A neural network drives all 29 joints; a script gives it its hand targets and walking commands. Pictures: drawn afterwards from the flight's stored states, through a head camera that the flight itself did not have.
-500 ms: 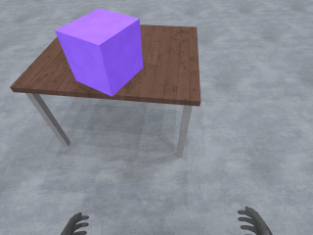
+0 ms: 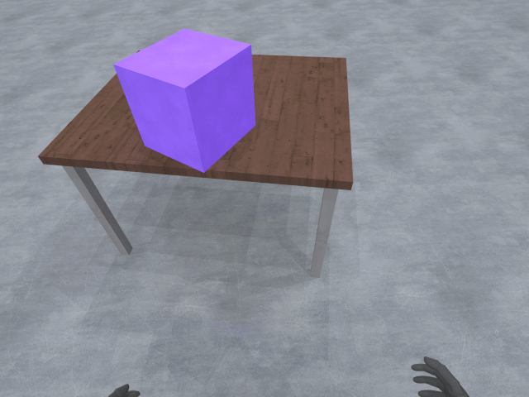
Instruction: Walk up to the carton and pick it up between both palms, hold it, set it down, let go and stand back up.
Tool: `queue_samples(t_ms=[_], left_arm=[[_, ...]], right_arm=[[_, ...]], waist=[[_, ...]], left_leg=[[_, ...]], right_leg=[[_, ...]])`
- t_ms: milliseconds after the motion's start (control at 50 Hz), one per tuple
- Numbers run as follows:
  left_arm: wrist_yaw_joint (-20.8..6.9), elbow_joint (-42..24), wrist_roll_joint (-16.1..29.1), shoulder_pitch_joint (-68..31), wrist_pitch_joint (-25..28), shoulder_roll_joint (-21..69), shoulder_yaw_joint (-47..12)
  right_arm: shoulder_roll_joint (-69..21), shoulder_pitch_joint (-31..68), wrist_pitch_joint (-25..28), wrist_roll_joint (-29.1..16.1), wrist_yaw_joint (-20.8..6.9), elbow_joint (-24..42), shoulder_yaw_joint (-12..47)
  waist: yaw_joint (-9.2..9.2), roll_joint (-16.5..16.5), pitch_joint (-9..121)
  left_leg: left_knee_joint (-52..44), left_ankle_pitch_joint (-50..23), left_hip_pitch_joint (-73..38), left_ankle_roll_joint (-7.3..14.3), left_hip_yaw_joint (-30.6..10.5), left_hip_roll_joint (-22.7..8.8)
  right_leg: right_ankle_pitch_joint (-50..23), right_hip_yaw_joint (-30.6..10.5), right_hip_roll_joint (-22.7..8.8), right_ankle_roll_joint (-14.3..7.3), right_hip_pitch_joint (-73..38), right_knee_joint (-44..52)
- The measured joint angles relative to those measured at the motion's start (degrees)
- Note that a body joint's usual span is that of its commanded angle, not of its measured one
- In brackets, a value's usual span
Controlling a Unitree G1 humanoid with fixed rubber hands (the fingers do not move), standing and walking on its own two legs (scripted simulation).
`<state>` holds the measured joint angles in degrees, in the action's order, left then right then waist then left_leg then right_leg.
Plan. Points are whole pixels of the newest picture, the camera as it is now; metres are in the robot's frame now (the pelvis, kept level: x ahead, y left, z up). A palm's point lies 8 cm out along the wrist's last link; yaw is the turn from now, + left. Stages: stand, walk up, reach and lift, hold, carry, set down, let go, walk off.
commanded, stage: walk up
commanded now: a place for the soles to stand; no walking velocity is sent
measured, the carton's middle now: (194, 98) +0.91 +0.22 -0.02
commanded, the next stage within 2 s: none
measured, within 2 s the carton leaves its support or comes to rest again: neither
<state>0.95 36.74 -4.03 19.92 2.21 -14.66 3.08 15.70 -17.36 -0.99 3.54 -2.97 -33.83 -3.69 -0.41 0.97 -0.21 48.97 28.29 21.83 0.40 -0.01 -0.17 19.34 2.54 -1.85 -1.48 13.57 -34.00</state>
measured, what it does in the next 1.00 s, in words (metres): walks ahead: left foot, then right foot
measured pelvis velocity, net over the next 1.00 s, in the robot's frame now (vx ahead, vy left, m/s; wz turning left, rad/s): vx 0.30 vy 0.22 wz -0.07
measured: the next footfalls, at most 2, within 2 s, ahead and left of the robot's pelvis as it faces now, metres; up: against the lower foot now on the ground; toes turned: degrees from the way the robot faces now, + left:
left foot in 0.24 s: +0.18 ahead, +0.24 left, +0.00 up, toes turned +4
right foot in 0.60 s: +0.29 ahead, +0.02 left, +0.00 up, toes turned -7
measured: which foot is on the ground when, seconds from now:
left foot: up 0.00-0.22, down 0.24-0.62, up 0.64-1.00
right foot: down 0.00-0.24, up 0.26-0.58, down 0.60-1.00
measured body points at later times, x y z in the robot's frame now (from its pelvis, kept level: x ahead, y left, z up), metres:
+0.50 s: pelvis +0.13 +0.13 +0.00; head +0.13 +0.13 +0.45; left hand +0.30 +0.38 -0.09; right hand +0.14 -0.17 -0.11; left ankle +0.14 +0.24 -0.73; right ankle +0.19 +0.02 -0.68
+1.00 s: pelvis +0.30 +0.22 -0.01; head +0.33 +0.20 +0.44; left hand +0.35 +0.52 -0.10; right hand +0.46 -0.04 -0.11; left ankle +0.44 +0.38 -0.71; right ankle +0.25 +0.02 -0.73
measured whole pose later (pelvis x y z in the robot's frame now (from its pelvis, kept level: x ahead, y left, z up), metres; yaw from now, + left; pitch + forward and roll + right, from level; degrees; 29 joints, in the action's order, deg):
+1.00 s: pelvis +0.30 +0.22 -0.01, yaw -4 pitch -2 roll -2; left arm 2.5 37.6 -3.2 26.9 4.0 -17.4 4.4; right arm 16.7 -10.8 -2.3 2.6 -5.2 -33.9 -3.4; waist -2.9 4.9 -5.3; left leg 45.1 10.7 30.8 -0.8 -1.0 -8.5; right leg 22.0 1.3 -6.5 4.0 8.8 -33.4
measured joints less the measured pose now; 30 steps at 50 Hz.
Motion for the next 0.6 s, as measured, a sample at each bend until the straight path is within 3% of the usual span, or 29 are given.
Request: queue_samples(t_ms=[80, 200, 240, 280, 320, 380, 440, 500, 600], left_arm=[[1.26, 3.32, -0.75, 3.96, 1.21, -0.95, 0.98], [0.59, 5.94, 0.39, 6.27, 1.3, -3.78, 2.51], [0.28, 5.69, 0.21, 6.52, 0.81, -4.43, 2.8], [-0.15, 5.01, 0.47, 6.0, -0.09, -4.89, 2.7], [-0.36, 3.63, 1.05, 5.4, -1.25, -3.98, 2.02], [-0.4, 1.16, 1.68, 2.3, -1.89, -2.68, 1.0], [-0.5, -1.68, 2.17, -0.77, -1.08, -1.78, 0.72], [-0.9, -3.49, 2.57, -2.31, -0.26, -1.21, 0.79], [-0.5, -4.21, 2.43, -1.85, 0.75, 0.12, 0.92]], right_arm=[[1.77, -0.55, -0.08, -0.02, -1.32, 0.78, -1.23], [1.05, 1.79, 0.71, -0.85, -2.68, 2.07, -1.86], [0.88, 1.43, 1.55, -0.87, -2.41, 2.33, -1.93], [0.12, 1.06, 2.33, -0.57, -1.38, 1.62, -1.74], [-0.15, -0.31, 2.21, -1.09, -0.12, 0.34, -1.05], [-0.05, -3.51, 1.65, -1.85, 1.14, -1.89, -0.75], [1.0, -6.09, 1.39, -1.36, 1.69, -3.56, -0.88], [1.82, -7.45, 1.53, -1.05, 1.85, -4.85, -0.75], [2.42, -7.78, 0.97, -0.84, 1.18, -5.84, -0.25]], waist=[[-1.85, 1.59, -0.93], [-3.13, 1.42, -2.44], [-2.48, 0.46, -2.13], [-1.52, -2.51, -3.1], [-0.31, -3.28, -2.67], [2.05, -3.44, -1.99], [3.95, -2.62, -1.93], [5.09, -1.93, -1.75], [5.12, 0.53, -1.7]], left_leg=[[4.16, -3.88, 5.69, -1.01, 0.18, -2.52], [-6.34, -11.69, 5.22, -0.49, -0.93, -6.39], [-8.93, -13.54, 2.17, -0.46, 0.25, -6.05], [-4.41, -11.94, 1.92, -1.6, 2.85, -3.87], [-2.54, -8.52, 0.68, -0.91, 4.59, -3.55], [-6.98, -8.52, -3.38, 1.29, 5.51, -2.8], [-12.13, -9.68, -6.96, 1.64, 6.16, -2.5], [-15.49, -9.88, -9.37, 1.32, 7.18, -1.73], [-12.55, -4.95, -10.84, 0.9, 8.27, -1.34]], right_leg=[[-0.15, 0.13, -1.48, 1.31, -3.41, 2.93], [3.13, -0.76, -4.36, 2.98, -6.42, 1.85], [7.34, -1.74, -6.07, 1.93, -5.47, -3.17], [13.68, -5.73, -7.31, -0.37, -2.32, -13.7], [15.96, -7.91, -3.93, -0.45, 3.31, -26.79], [12.28, -4.26, -0.75, 0.09, 10.71, -36.21], [9.6, -1.07, 0.47, 0.55, 14.8, -31.42], [5.86, -0.64, 0.36, 0.32, 16.21, -22.25], [-4.97, 0.05, 0.26, -0.65, 9.87, -4.03]])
